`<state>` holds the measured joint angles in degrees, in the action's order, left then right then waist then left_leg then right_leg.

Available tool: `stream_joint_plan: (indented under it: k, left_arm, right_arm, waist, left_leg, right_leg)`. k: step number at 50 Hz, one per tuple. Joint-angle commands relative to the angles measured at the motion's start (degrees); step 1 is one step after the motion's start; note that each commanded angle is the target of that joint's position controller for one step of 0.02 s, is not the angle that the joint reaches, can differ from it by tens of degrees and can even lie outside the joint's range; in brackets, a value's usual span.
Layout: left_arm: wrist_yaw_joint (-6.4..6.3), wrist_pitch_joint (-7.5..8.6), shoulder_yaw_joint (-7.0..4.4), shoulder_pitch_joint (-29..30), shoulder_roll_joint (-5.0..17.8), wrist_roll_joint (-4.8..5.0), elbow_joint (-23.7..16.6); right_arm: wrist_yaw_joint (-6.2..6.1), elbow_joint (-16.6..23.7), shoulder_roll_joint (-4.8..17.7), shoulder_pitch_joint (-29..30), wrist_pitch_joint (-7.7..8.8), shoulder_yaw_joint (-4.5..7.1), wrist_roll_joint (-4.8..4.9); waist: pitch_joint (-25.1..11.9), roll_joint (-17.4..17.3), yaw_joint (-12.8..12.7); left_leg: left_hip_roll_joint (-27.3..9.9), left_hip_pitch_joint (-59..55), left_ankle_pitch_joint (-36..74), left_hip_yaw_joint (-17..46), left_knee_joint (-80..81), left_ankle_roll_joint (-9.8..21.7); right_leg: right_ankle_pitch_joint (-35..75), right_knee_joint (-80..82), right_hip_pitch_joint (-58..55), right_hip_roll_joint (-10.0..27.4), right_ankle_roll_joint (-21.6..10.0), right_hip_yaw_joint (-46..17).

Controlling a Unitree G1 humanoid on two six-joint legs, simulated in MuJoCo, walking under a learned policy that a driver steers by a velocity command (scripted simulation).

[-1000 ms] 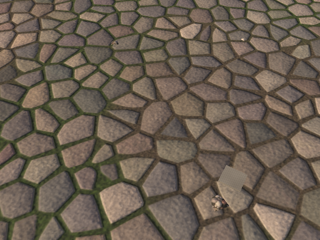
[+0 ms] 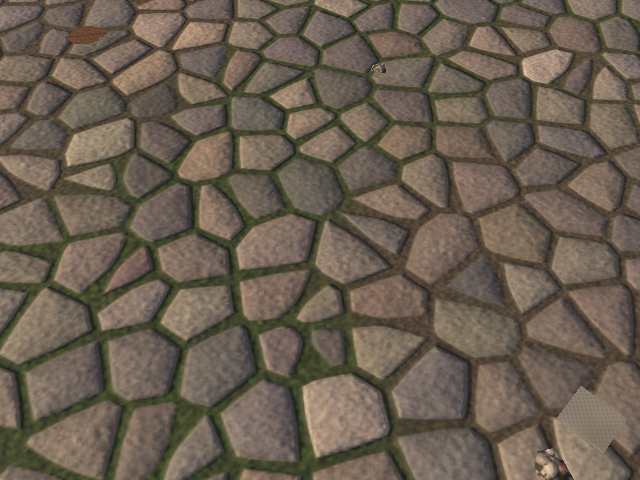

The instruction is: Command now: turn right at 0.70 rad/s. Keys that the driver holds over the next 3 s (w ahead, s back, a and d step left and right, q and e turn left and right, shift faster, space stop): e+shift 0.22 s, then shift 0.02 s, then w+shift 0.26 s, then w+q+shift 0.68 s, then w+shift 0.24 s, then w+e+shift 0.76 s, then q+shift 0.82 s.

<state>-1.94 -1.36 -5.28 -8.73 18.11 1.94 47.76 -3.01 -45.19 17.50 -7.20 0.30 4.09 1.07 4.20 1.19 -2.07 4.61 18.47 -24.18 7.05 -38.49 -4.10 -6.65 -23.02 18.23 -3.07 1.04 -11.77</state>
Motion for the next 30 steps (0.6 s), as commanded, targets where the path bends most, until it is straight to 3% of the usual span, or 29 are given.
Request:
stream_joint_plan:
  k: [1,2,3,4,5,6,7,8,11,12,14,16,19,23,24,25,26,27,28,29,30]
  left_arm:
    - [-0.72,-0.65,-2.59,6.29,9.84,0.54,-6.37]
    - [-0.82,-0.9,-2.26,6.6,8.88,0.92,-7.0]
    - [-0.67,-1.02,-1.36,4.0,5.88,0.49,-7.12]
    - [-0.13,-0.5,-0.65,0.29,1.98,-0.15,-7.71]
    - [0.13,0.25,-1.91,0.46,7.31,-0.53,-7.99]
    - [0.21,0.06,-3.03,-0.9,10.8,-0.24,-6.65]
    - [0.06,-0.52,-3.14,-3.32,10.16,-0.56,-5.08]
    - [-0.1,-1.07,-3.01,-4.57,9.15,-0.89,-4.4]
    - [0.85,-1.12,-2.01,-1.19,7.04,-0.42,-7.6]
    - [1.07,-0.84,-1.46,1.08,6.17,-0.42,-9.05]
    - [1.7,-0.34,-0.8,3.25,5.63,-0.36,-11.31]
    - [2.16,0.41,-0.62,3.63,5.73,-0.03,-12.14]
    - [2.43,2.33,0.0,4.08,4.1,-0.11,-12.04]
    - [3.42,4.26,1.06,7.51,2.32,0.06,-13.48]
    - [5.61,1.69,1.22,9.46,2.26,-6.64,-13.5]
    - [6.61,1.05,1.32,10.44,1.5,-6.33,-14.27]
    - [7.05,1.13,1.51,11.17,1.37,-5.55,-14.72]
    - [7.06,1.46,1.59,10.27,1.38,-5.0,-14.69]
    - [6.62,1.98,1.44,6.61,1.79,-4.66,-13.72]
    - [5.76,2.69,0.94,-1.74,2.81,-4.77,-11.0]
    - [4.45,3.53,-0.49,-14.17,5.98,-5.49,-6.45]
  right_arm:
    - [0.84,1.07,4.62,-8.3,1.26,1.39,0.4]
    - [1.03,0.42,5.85,-10.43,1.24,1.93,0.43]
    - [0.71,0.59,9.61,-11.44,0.92,2.95,-0.28]
    - [0.22,2.97,13.73,-5.5,0.18,3.41,-2.55]
    - [0.49,5.17,11.49,-1.73,0.64,2.53,-5.48]
    - [0.17,6.73,8.01,2.47,1.05,1.58,-4.98]
    - [-0.17,7.43,6.56,4.75,1.35,1.1,-3.52]
    - [-0.57,7.82,6.13,5.17,1.49,0.79,-2.52]
    - [-1.48,7.3,5.74,1.07,1.07,0.17,-2.43]
    - [-1.51,6.68,6.03,-1.72,0.79,0.24,-2.51]
    - [-0.83,5.24,8.59,-8.56,0.86,1.17,-1.6]
    - [0.16,5.1,9.65,-9.37,1.78,1.63,-0.99]
    - [1.4,4.27,8.71,-10.55,3.66,1.72,-0.86]
    - [2.38,2.84,9.21,-12.54,5.07,2.25,0.09]
    - [3.75,0.84,7.14,-15.35,4.62,1.49,-3.82]
    - [4.16,0.26,6.95,-15.87,4.39,1.48,-3.89]
    - [4.33,-0.76,6.84,-16.64,4.04,1.34,-3.37]
    - [4.5,-1.4,7.24,-16.4,3.7,1.29,-2.94]
    - [4.62,-1.46,8.39,-14.58,3.41,1.51,-2.4]
    - [4.51,-1.18,9.05,-12.0,3.24,1.59,-1.69]
    - [4.72,-0.67,6.91,-10.68,3.6,0.78,-1.71]
  waist:
    - [-10.62,8.94,4.44]
    - [-10.49,8.1,5.58]
    - [-10.75,1.3,4.42]
    - [-9.87,-15.43,0.23]
    - [-6.68,-14.28,0.01]
    - [-4.37,-9.05,-1.38]
    - [-3.25,-6.89,-2.04]
    - [-3.27,-6.86,-1.73]
    - [-2.42,-7.58,1.43]
    - [-2.64,-7.47,3.35]
    - [-5.69,-7.3,6.66]
    - [-4.37,-7.75,7.0]
    - [-1.4,-6.96,6.9]
    - [0.32,-7.63,7.06]
    - [-0.17,-7.15,8.26]
    - [0.48,-10.79,8.51]
    - [0.98,-12.17,8.3]
    - [1.61,-12.4,7.04]
    - [1.6,-11.44,4.11]
    - [-0.4,-7.89,-1.26]
    - [-7.14,-0.78,-7.12]
  left_leg:
    - [0.9,-8.52,9.58,-1.86,12.99,0.59]
    - [-0.46,-13.9,14.35,-2.24,19.15,1.58]
    - [-9.79,-20.34,11.33,5.97,23.51,4.92]
    - [-23.3,-16.91,9.37,22.62,26.31,13.21]
    - [-28.43,-9.16,9.39,25.86,28.39,17.4]
    - [-24.85,-7.12,9.89,18.52,27.28,16.16]
    - [-20.43,-7.34,11.16,11.89,25.98,13.78]
    - [-18.56,-8.93,13.65,7.73,24.88,12.61]
    - [-17.25,-12.04,22.97,-0.44,23.93,14.47]
    - [-17.6,-14.36,25.33,-0.36,23.67,15.72]
    - [-20.78,-21.32,6.78,4.67,27.5,17.31]
    - [-22.77,-23.88,-6.97,8.41,30.89,17.16]
    - [-23.11,-24.38,-6.23,6.33,33.84,16.08]
    - [-22.48,-21.44,-1.48,0.67,34.94,15.5]
    - [-20.07,-19.27,-2.28,-4.05,33.97,13.6]
    - [-19.11,-16.09,-2.17,-5.72,33.38,12.93]
    - [-18.86,-13.0,-1.42,-5.11,33.13,13.22]
    - [-19.4,-10.25,0.6,-3.99,32.82,13.91]
    - [-19.95,-7.22,4.84,-3.42,30.9,14.44]
    - [-18.84,-1.77,11.71,-5.22,24.38,14.1]
    - [-14.18,6.04,18.1,-8.84,9.42,13.07]
  right_leg:
    - [4.26,4.63,-4.07,9.72,-9.28,-15.58]
    - [-1.58,2.88,-0.1,7.51,-6.94,-14.69]
    - [-14.58,-5.34,7.8,2.96,-3.65,-10.63]
    - [-26.86,-20.68,15.55,-5.73,-0.59,0.08]
    - [-26.76,-31.77,17.24,0.13,0.59,0.57]
    - [-22.39,-37.38,16.21,1.86,0.86,1.77]
    - [-18.2,-40.43,16.64,2.05,1.64,2.95]
    - [-15.07,-43.77,17.89,2.71,2.55,3.47]
    - [-10.96,-45.86,21.29,5.52,5.45,7.83]
    - [-10.97,-43.39,22.11,5.89,6.24,8.21]
    - [-11.61,-39.92,24.65,7.08,6.54,8.02]
    - [-11.47,-36.32,27.36,7.12,5.01,7.02]
    - [-8.72,-28.97,26.94,7.11,1.9,6.66]
    - [-7.96,-19.35,21.14,7.87,-0.78,10.59]
    - [-9.27,-16.84,17.2,4.6,-1.32,14.5]
    - [-9.76,-14.08,13.34,4.31,-2.17,16.07]
    - [-10.72,-11.72,9.08,4.11,-3.03,17.15]
    - [-10.82,-9.77,4.97,3.8,-3.87,17.74]
    - [-9.82,-7.05,-0.71,3.26,-4.65,17.75]
    - [-7.54,-2.81,-12.23,2.42,-5.27,17.52]
    - [-9.17,-2.15,-29.43,3.78,-5.49,14.35]
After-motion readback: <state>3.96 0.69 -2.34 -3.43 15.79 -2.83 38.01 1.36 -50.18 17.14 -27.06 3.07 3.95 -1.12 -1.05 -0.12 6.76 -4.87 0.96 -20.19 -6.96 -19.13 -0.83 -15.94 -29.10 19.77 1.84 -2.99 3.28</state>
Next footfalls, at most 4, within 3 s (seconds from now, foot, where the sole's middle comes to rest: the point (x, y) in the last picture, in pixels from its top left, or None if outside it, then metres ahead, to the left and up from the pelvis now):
0.06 left None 0.05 0.12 -0.78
0.60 right None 0.11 -0.19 -0.78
1.08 left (400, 424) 0.54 -0.12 -0.78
1.52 right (409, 241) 1.01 -0.16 -0.78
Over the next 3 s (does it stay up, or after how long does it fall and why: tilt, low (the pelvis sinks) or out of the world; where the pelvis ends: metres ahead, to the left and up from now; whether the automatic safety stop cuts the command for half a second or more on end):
stays up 1.76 -0.07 -0.01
